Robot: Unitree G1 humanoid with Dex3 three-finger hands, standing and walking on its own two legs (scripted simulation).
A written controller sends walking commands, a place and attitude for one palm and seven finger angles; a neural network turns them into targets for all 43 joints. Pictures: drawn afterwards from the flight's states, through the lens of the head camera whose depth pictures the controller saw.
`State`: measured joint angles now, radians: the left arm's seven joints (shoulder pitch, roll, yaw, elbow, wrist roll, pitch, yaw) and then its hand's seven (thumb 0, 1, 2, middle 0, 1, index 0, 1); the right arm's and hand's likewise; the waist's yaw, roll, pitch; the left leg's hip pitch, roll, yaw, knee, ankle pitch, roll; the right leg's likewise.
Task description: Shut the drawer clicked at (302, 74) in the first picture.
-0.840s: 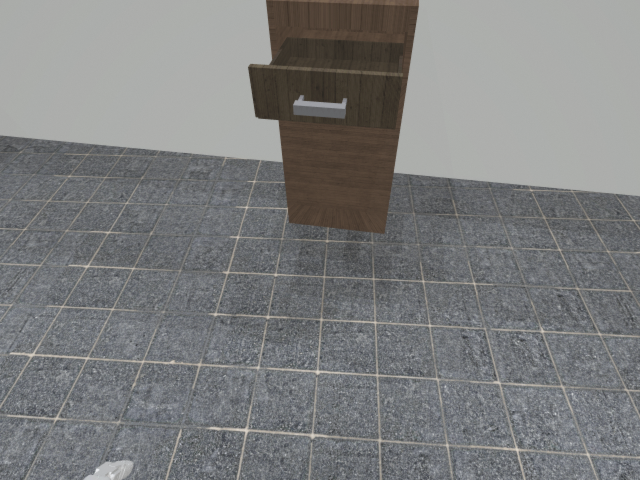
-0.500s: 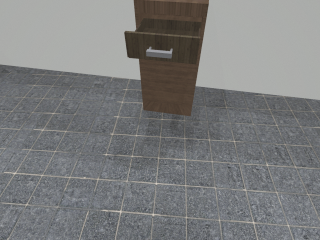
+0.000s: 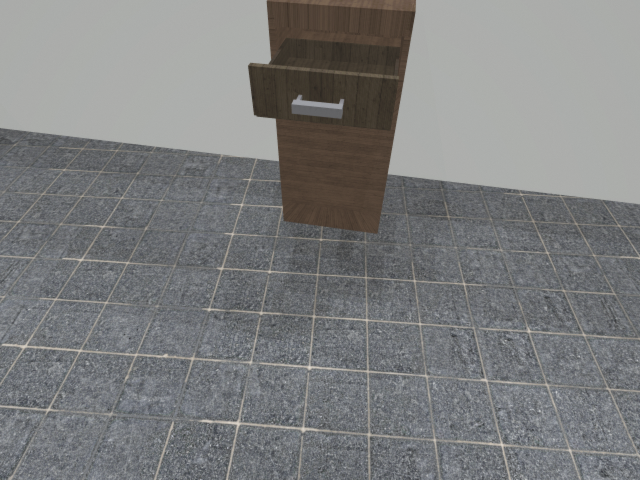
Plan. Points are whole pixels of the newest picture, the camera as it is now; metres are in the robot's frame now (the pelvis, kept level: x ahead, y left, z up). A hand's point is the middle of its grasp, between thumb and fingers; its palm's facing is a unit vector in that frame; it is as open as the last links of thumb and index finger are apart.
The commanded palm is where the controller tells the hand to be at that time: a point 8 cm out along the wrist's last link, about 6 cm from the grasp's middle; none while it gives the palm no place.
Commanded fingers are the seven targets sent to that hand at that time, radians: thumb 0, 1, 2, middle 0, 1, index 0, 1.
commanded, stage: look at it before walking up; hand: left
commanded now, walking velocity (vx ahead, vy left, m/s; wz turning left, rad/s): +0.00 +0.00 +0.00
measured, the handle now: (318, 104) +0.99 +0.06 -0.01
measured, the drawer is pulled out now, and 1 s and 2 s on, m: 0.29 0.29 0.29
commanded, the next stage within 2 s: walk to a spot facing it in 0.60 s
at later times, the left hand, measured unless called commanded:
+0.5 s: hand out of the picture +0.05 +0.24 -0.16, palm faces -0.03 -0.95 -0.32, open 7.4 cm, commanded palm none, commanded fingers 0.00 0.90 0.90 -0.20 -0.30 -0.20 -0.30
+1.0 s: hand out of the picture +0.04 +0.21 -0.19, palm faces -0.01 -0.98 -0.18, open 7.4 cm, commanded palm none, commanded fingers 0.00 0.90 0.90 -0.20 -0.30 -0.20 -0.30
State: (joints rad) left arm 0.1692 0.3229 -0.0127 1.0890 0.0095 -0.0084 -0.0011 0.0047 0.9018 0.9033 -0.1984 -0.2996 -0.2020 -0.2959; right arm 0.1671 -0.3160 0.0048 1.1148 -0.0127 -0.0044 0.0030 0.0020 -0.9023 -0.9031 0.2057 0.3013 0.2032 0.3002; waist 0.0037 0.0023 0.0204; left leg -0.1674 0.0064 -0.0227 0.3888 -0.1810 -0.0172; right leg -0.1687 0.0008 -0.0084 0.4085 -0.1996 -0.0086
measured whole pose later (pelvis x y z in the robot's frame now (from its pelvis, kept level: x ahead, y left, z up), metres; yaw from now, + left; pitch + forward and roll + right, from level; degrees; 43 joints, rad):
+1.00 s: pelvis +0.06 +0.02 -0.01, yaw -4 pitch -1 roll -1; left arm 0.36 0.21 0.01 1.10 0.02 0.00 -0.01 0.00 0.90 0.90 -0.20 -0.30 -0.20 -0.30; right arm 0.30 -0.21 -0.01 1.12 -0.02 -0.02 0.01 0.00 -0.90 -0.90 0.20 0.30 0.20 0.30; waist 0.02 -0.01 -0.03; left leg -0.17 0.02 0.05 0.57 -0.36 0.01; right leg -0.18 0.02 0.06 0.55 -0.35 -0.01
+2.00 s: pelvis +0.39 -0.02 -0.01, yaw -7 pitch -2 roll -1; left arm 0.41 0.16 0.04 1.14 0.03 -0.02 0.00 0.01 0.91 0.90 -0.20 -0.30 -0.20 -0.30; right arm 0.19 -0.14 -0.05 1.00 -0.02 -0.07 -0.02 -0.03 -0.95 -0.90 0.21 0.30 0.20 0.30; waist 0.03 -0.04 0.06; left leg -0.28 0.03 0.17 0.56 -0.26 0.08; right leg -0.37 -0.07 -0.09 1.10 -0.44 -0.03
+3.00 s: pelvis +0.61 -0.10 -0.01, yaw -8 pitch -2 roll -3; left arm 0.41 0.11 0.02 1.15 0.02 -0.04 0.02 0.00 0.91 0.90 -0.20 -0.30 -0.20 -0.30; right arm 0.16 -0.16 -0.04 1.06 -0.02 -0.01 -0.01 0.00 -0.91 -0.90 0.20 0.30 0.20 0.30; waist 0.06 0.02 0.01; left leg -0.30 0.08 0.06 0.54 -0.18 -0.03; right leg -0.12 0.01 -0.18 0.39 -0.24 -0.03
